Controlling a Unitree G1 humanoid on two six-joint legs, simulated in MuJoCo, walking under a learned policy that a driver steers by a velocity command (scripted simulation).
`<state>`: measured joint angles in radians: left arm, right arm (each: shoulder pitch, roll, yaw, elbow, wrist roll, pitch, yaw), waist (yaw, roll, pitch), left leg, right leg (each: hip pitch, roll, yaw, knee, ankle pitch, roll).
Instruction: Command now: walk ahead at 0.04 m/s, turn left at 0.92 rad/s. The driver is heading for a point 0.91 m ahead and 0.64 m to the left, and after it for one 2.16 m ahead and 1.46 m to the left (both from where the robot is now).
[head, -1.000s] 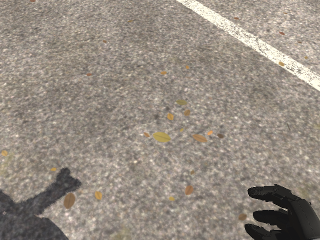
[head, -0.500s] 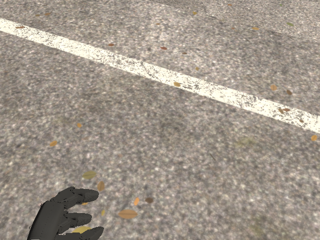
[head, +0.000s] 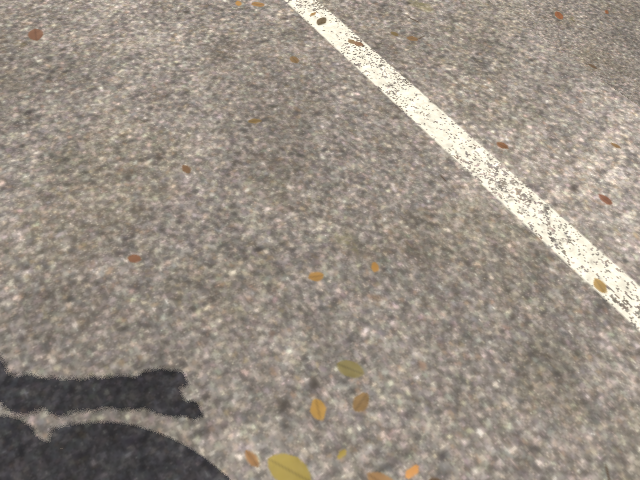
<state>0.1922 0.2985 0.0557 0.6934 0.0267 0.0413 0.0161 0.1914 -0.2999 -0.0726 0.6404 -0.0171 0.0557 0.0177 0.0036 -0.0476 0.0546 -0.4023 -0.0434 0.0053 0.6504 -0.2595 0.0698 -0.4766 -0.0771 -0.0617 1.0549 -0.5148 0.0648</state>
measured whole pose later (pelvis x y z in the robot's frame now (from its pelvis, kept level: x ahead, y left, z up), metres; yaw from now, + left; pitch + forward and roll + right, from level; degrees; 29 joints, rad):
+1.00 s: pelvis +0.00 +0.00 +0.01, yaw +57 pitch +1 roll -1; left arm 0.19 0.32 0.06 0.66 0.03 0.05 0.00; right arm 0.20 -0.33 -0.08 0.63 0.00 0.06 0.01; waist 0.00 -0.05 0.09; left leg -0.27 -0.10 -0.10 0.50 -0.24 0.07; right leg -0.52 -0.07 0.01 1.06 -0.40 0.07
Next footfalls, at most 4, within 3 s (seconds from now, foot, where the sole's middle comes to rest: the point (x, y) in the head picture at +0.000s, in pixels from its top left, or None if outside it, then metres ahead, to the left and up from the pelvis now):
0.36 right None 0.12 -0.10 -0.76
0.82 left None -0.04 0.08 -0.76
1.34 right None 0.12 0.00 -0.76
1.74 left None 0.30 0.43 -0.76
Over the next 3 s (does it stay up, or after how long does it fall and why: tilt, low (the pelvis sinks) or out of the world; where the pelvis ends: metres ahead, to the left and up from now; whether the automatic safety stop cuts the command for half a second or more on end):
stays up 1.14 0.51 0.01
